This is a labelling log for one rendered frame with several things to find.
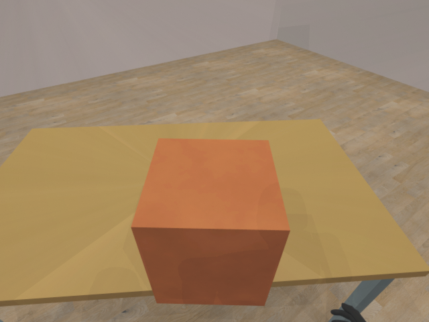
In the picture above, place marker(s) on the carton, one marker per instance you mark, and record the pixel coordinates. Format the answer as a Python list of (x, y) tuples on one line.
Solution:
[(210, 224)]

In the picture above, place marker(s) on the table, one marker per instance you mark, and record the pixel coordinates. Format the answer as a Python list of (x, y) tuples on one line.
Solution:
[(68, 196)]

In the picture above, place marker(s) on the right robot hand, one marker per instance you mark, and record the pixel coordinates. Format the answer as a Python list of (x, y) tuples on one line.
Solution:
[(349, 313)]

